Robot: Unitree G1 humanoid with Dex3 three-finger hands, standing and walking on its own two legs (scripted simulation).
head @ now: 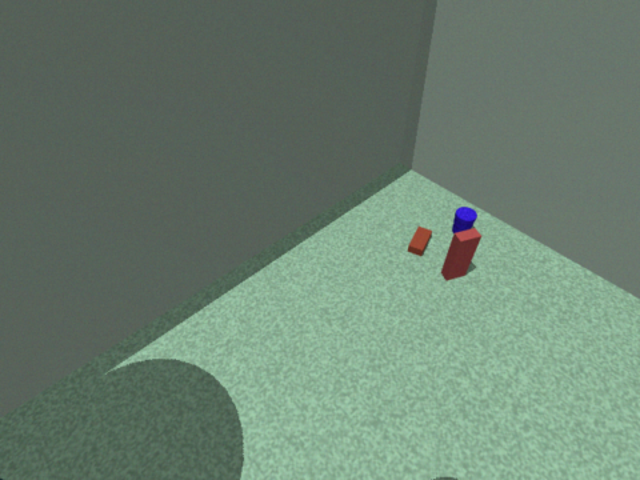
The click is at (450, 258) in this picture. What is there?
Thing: carton on end
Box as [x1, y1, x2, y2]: [441, 228, 481, 280]
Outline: 474,228 454,233 441,271 446,280 465,274 481,236
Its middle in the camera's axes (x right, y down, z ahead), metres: +0.54 +0.07 +1.46
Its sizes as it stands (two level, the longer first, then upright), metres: 0.084 0.043 0.233
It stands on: the floor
